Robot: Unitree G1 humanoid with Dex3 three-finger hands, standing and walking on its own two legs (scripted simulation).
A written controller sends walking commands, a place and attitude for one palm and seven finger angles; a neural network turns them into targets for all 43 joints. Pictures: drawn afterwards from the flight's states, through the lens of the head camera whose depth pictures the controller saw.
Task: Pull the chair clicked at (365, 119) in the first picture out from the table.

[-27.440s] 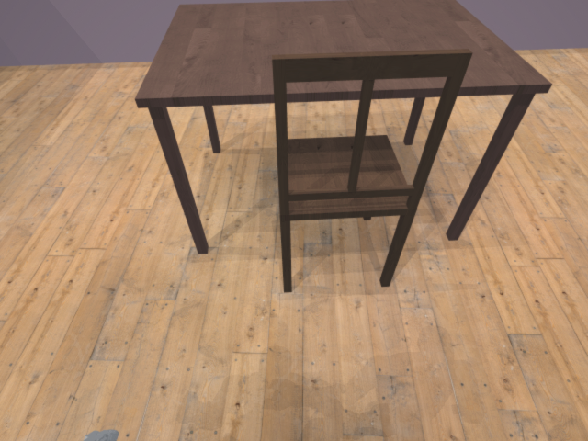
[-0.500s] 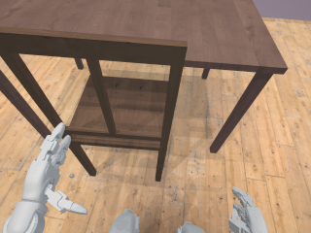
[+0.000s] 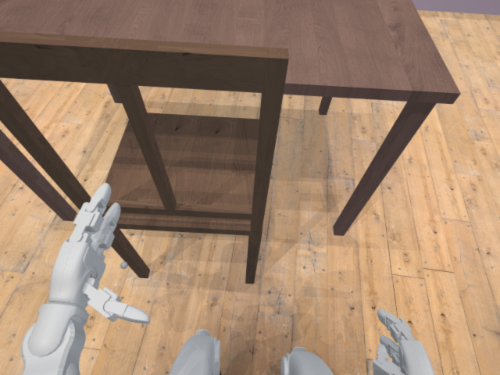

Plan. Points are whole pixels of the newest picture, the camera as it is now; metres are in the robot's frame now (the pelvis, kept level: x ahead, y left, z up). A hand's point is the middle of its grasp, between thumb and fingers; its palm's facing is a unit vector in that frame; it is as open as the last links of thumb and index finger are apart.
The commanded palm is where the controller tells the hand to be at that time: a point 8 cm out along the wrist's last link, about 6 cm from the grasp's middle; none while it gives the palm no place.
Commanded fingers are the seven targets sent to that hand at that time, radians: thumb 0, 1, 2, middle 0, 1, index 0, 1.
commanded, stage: aim the fingers beside a spindle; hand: left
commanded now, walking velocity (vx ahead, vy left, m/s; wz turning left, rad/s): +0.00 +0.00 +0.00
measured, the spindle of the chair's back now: (153, 159) +0.47 +0.19 +0.03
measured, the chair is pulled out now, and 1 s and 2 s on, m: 0.00 0.00 0.00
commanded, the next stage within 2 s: push the fingers through the gap in 1.42 s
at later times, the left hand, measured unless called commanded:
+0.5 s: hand (146, 247) +0.31 +0.18 +0.02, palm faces -0.04 -1.00 -0.03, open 16.9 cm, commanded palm +0.29 +0.23 +0.02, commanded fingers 0.00 -0.50 0.30 -0.06 -0.08 -0.06 -0.08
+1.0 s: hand (156, 239) +0.33 +0.17 +0.00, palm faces -0.04 -1.00 -0.03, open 16.9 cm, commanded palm +0.30 +0.22 +0.00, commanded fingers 0.00 -0.50 0.30 -0.06 -0.08 -0.06 -0.08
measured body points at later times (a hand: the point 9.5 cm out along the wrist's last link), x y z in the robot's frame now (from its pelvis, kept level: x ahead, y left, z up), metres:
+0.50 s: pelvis +0.00 +0.00 -0.01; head +0.09 +0.02 +0.43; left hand +0.30 +0.23 +0.02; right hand +0.15 -0.24 -0.11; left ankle +0.05 +0.11 -0.64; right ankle -0.01 -0.11 -0.64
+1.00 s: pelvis -0.01 +0.00 -0.02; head +0.09 +0.01 +0.41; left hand +0.32 +0.22 +0.00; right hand +0.13 -0.25 -0.13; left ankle +0.05 +0.11 -0.64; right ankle -0.01 -0.11 -0.64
